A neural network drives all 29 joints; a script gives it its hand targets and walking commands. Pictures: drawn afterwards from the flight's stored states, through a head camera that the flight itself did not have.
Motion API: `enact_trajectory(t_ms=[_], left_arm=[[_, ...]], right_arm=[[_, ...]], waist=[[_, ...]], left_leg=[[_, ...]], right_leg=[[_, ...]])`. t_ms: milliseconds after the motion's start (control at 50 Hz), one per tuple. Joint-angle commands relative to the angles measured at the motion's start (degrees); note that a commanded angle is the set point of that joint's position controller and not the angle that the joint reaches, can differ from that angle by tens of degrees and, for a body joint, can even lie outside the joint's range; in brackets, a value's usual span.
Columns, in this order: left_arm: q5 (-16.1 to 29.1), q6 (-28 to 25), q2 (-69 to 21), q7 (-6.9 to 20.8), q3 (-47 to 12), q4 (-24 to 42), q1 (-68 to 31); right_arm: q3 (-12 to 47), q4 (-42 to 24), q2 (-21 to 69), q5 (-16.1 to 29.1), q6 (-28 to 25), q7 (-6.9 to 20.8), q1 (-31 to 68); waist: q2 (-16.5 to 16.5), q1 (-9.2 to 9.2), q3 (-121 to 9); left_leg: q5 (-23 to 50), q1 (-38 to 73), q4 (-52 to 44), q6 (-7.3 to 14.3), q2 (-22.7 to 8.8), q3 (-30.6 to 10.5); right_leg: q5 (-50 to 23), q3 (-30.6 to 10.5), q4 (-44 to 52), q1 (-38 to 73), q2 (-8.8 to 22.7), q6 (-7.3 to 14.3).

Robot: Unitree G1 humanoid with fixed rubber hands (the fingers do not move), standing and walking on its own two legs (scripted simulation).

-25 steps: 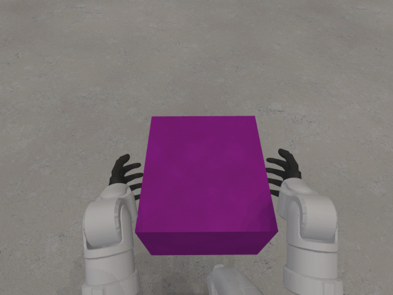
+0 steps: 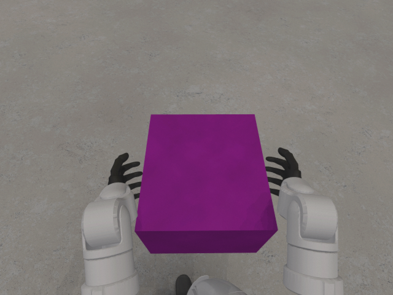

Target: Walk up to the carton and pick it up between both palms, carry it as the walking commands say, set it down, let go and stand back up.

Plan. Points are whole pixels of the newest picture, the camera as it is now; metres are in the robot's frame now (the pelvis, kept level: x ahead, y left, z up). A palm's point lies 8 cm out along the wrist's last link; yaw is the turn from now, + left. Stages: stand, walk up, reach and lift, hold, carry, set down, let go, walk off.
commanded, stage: carry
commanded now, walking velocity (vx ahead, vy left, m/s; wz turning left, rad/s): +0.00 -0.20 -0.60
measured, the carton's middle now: (203, 183) +0.35 -0.02 -0.03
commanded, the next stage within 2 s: none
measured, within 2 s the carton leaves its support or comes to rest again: neither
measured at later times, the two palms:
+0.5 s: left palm (286, 190) +0.28 -0.16 +0.07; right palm out of the picture +0.20 -0.46 +0.07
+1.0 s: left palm out of the picture +0.17 -0.33 +0.13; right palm out of the picture +0.08 -0.63 +0.09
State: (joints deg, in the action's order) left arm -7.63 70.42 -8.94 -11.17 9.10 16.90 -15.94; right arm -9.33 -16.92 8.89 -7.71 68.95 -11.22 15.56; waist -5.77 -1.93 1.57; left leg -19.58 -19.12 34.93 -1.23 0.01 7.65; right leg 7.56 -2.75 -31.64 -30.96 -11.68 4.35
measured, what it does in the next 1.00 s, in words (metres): steps to the right, turning right: right foot, then left foot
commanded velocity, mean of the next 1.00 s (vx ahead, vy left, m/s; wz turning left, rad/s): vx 0.00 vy -0.06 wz -0.17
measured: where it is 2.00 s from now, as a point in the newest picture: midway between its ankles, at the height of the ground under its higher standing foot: outside the picture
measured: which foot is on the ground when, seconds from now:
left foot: down 0.00-0.28, up 0.30-0.64, down 0.66-0.80, up 0.82-1.00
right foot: up 0.00-0.26, down 0.28-0.64, up 0.66-0.78, down 0.80-1.00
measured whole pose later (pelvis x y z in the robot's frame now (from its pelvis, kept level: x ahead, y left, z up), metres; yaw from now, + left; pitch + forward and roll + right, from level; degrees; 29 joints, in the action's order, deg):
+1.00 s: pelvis -0.13 -0.38 +0.02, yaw -17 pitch +1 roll +8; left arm -8.3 72.9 -8.5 -11.1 9.1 12.9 -14.1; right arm -8.4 -11.9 8.6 -7.7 71.1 -12.5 14.6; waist -1.5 -1.5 -4.7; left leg -29.4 -20.9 51.7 -0.9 1.3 8.0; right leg 7.0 -2.7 -24.6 -19.2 -3.7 3.1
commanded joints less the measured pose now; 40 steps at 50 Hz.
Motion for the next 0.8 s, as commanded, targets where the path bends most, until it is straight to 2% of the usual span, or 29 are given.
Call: enact_trajectory(t_ms=[0, 20, 40, 80, 120, 200, 220, 240, 260, 280, 300, 320, 380, 420, 440, 500, 520, 540, 560, 600, 620, 640, 660, 680, 700, 720, 740, 760, 780], left_arm=[[27.39, -2.75, -53.71, 19.32, -44.83, 15.72, -39.31], [26.12, -2.14, -54.2, 19.42, -43.61, 12.45, -36.13], [26.74, -1.44, -54.61, 19.43, -43.31, 11.69, -36.78], [27.12, -1.28, -54.79, 19.4, -43.7, 10.5, -35.27], [26.6, -1.05, -54.98, 20.43, -41.41, 5.03, -32.64], [27.57, 0.07, -54.76, 21.24, -41.63, 1.73, -30.48], [27.7, -0.47, -53.47, 21.57, -41.91, 3.13, -29.06], [27.01, 0.27, -54.04, 21.62, -40.41, 1.03, -27.65], [27.24, -0.1, -52.55, 21.87, -40.86, 1.33, -28.75], [26.56, -0.38, -51.12, 22.2, -39.87, 1.06, -29.65], [27.42, -0.46, -51.24, 22.52, -39.79, 1.7, -31.3], [27.22, -0.78, -52.84, 22.64, -41.23, 2.51, -32.05], [25.84, -1.57, -53.41, 22.32, -38.02, 2.51, -26.49], [25.77, -2.32, -53.7, 22.22, -37.79, 4.43, -26.47], [26.25, -2.59, -53.71, 21.85, -38.59, 5.96, -28.17], [26.29, -2.66, -54.43, 21.44, -39.47, 8.44, -29.23], [27.09, -2.16, -54.68, 21.36, -40.62, 8.68, -31.17], [27.84, -2.14, -54.83, 21.69, -40.9, 8.22, -31.03], [27.9, -1.81, -53.71, 21.59, -40.86, 8.82, -32.14], [27.96, -1.56, -53.46, 21.53, -40.82, 8.3, -33.14], [26.98, -1.14, -52.87, 21.85, -39.73, 7.66, -31.09], [26.67, -1.67, -51.2, 21.14, -40.09, 10.57, -32.76], [26.92, -1.68, -50.16, 21.01, -40.63, 11.98, -35.84], [25.87, -0.74, -50.08, 21.19, -38.92, 4.81, -30.73], [25.36, -0.6, -50.41, 21.59, -38.57, 2.32, -27.53], [26.19, 0.02, -50.52, 22.06, -38.34, 2.24, -32.44], [26.98, -0.18, -51.54, 22.16, -38.62, 3.62, -35.96], [26.66, 0.39, -51.69, 22.5, -37.91, 1.44, -34.6], [26.58, 0.72, -50.62, 23.32, -36.91, -1.24, -32.32]], right_arm=[[40.8, -7.1, 57.61, 30.47, -2.11, 22.87, 31.22], [40.95, -4.63, 57.82, 29.59, -1.41, 23.15, 28.7], [41.11, -3.08, 57.84, 29.16, -0.72, 23.21, 28.34], [40.19, -5.02, 56.45, 28.19, -0.62, 23.24, 31.45], [41.12, -5.33, 56.56, 28.03, 0.26, 22.38, 33.38], [39.74, -3.79, 55.02, 25.48, 0.76, 21.23, 30.07], [41.04, -6.19, 53.82, 25.47, 0.03, 20.68, 30.5], [41.03, -4.11, 54.36, 24.92, 1.0, 20.73, 28.49], [41.58, 0.31, 55.72, 24.13, 0.73, 20.86, 25.72], [41.46, 0.64, 55.53, 23.78, 0.59, 20.86, 26.22], [41.55, 2.17, 56.69, 25.09, 0.72, 21.01, 28.21], [41.57, -0.02, 56.77, 25.38, 0.16, 21.19, 30.98], [45.85, -4.99, 58.53, 28.84, -0.27, 20.88, 34.14], [45.58, -6.46, 57.59, 28.76, -0.81, 20.67, 35.02], [45.43, -6.43, 58.09, 28.98, -1.16, 20.52, 34.79], [45.32, -6.94, 58.22, 29.8, -1.36, 21.12, 33.14], [44.94, -5.56, 58.25, 28.77, -1.41, 21.03, 31.39], [44.7, -6.86, 58.04, 29.26, -1.43, 20.83, 33.53], [44.21, -7.26, 57.57, 29.3, -1.2, 20.65, 33.49], [42.92, -5.28, 56.39, 27.14, -0.71, 20.58, 29.79], [41.93, -2.57, 56.48, 26.7, -0.15, 20.74, 27.92], [41.81, -2.98, 58.06, 28.38, -0.45, 21.16, 28.47], [42.51, -3.31, 58.17, 27.5, -0.19, 21.37, 28.15], [42.59, -0.85, 56.82, 26.78, 0.48, 21.2, 28.45], [43.54, -1.27, 55.53, 26.66, 0.84, 20.93, 31.54], [43.15, 1.48, 56.4, 25.72, 1.37, 21.43, 32.44], [43.09, 0.82, 55.97, 26.62, 1.38, 21.81, 32.95], [42.85, 1.76, 55.61, 26.35, 1.78, 21.71, 33.38], [42.95, 0.09, 54.25, 25.47, 2.0, 21.29, 35.34]], waist=[[24.06, 0.48, -32.53], [17.5, 0.78, -28.8], [17.24, 1.14, -27.21], [16.5, 1.88, -26.54], [10.87, 2.06, -25.35], [19.17, 1.58, -26.93], [17.48, 2.81, -29.79], [7.04, 3.66, -29.93], [-3.18, 2.05, -29.19], [-12.7, 1.56, -24.4], [-9.76, 1.46, -28.2], [-4.07, 1.4, -26.88], [-11.82, 1.89, -34.67], [-9.19, 2.4, -39.91], [-3.39, 2.5, -41.27], [1.47, 2.64, -38.64], [3.34, 2.12, -36.33], [-0.2, 1.93, -36.88], [-2.77, -0.03, -37.47], [-3.75, -1.52, -36.62], [11.83, -2.07, -35.33], [30.53, -0.71, -36.52], [18.98, 1.2, -30.49], [19.02, 2.9, -25.47], [12.89, 4.06, -26.1], [14.32, 3.78, -23.61], [9.96, 3.1, -24.8], [2.21, 3.07, -24.99], [-10.57, 2.4, -24.71]], left_leg=[[55.96, 34.22, -5.49, 15.14, -36.89, -17.75], [46.1, 31.0, -5.81, 13.26, -35.5, -14.28], [39.97, 28.1, -5.36, 11.82, -31.94, -10.66], [37.31, 24.76, -5.14, 5.96, -25.13, -3.9], [43.09, 22.96, -2.58, 3.81, -24.12, -0.54], [48.75, 20.8, 8.14, -1.74, -19.77, 6.73], [40.36, 16.62, 14.5, -3.28, -19.47, 7.04], [16.13, 9.03, 22.46, -3.6, -15.54, 6.18], [-17.97, -5.13, 26.75, -4.54, -9.92, 5.06], [-29.24, -21.26, 37.75, -7.36, -5.22, 3.58], [-27.7, -17.53, 36.02, -7.84, -3.56, -0.96], [-23.14, -15.8, 36.62, -7.43, -4.67, -2.27], [-19.33, -12.79, 33.24, -5.18, -3.92, -5.1], [-16.64, -13.19, 28.72, -3.87, -1.82, -5.52], [-15.18, -10.42, 26.58, -3.3, -1.55, -5.33], [-12.91, -3.83, 17.9, -2.21, 0.88, -2.96], [-12.56, 1.14, 13.47, -1.54, 2.99, -0.22], [-15.23, 3.58, 5.05, -1.78, 4.61, 0.66], [-17.3, 15.61, -8.67, -0.78, 5.69, 7.24], [-2.52, 30.76, -24.13, 2.83, 0.75, 9.69], [6.16, 32.21, -25.21, 8.3, -10.57, -0.98], [13.53, 25.6, -15.76, 14.91, -27.71, -20.86], [21.78, 16.78, -14.63, 16.26, -31.09, -19.62], [22.81, 9.12, -9.71, 12.82, -27.34, -11.25], [20.06, 7.08, -6.03, 9.07, -21.97, -4.26], [16.12, 4.92, -2.8, 6.54, -17.13, -2.62], [4.4, 3.76, 1.49, 5.01, -11.01, -1.22], [-5.2, 3.07, 4.82, 4.09, -8.05, -0.44], [-15.32, -4.92, 11.47, 2.16, -3.04, 1.52]], right_leg=[[21.43, -2.47, -37.46, -19.05, 13.4, -3.14], [17.34, -3.29, -36.23, -19.53, 16.74, -4.07], [15.79, -1.71, -36.26, -18.86, 15.9, -4.34], [10.38, 0.19, -32.11, -14.71, 14.1, -4.73], [11.51, 3.03, -27.22, -8.36, 11.79, -4.5], [9.66, 12.29, -5.22, 3.14, 7.13, -5.43], [3.41, 10.58, 2.01, 11.08, 8.38, -4.95], [-5.35, 5.2, 6.02, 18.41, 10.05, -3.3], [-30.96, -6.23, 3.01, 29.83, 15.86, -0.45], [-62.73, -20.45, -1.12, 32.98, 23.5, 2.47], [-57.44, -23.67, 2.76, 30.36, 24.88, 4.91], [-38.88, -19.26, 3.44, 25.43, 23.06, 4.29], [-31.53, -21.19, 5.86, 31.11, 19.45, 1.61], [-34.47, -21.72, 7.39, 38.31, 20.83, 1.45], [-32.05, -21.27, 8.33, 37.92, 21.37, 1.66], [-21.58, -18.09, 13.63, 32.91, 21.33, 0.18], [-17.87, -15.62, 18.61, 28.21, 19.03, -6.07], [-20.85, -15.49, 19.14, 30.99, 17.4, -9.22], [-36.93, -9.76, 19.2, 24.42, 14.68, -24.1], [-30.29, -0.7, 11.37, 17.63, 7.58, -30.79], [-0.69, 4.22, -9.99, 11.77, 1.47, -30.06], [21.65, -3.49, -34.17, 5.62, 7.5, -16.39], [24.18, -5.32, -39.31, 2.49, 11.57, -9.91], [26.24, -8.87, -32.91, 2.67, 15.24, -6.56], [22.0, -7.05, -19.48, 6.17, 16.6, -4.27], [17.76, -4.56, -8.88, 8.67, 15.85, -2.64], [14.97, -2.05, -1.59, 14.94, 11.1, -2.83], [7.37, -7.85, 5.17, 17.45, 12.49, -3.42], [-2.25, -21.07, 9.71, 22.62, 19.47, -2.01]])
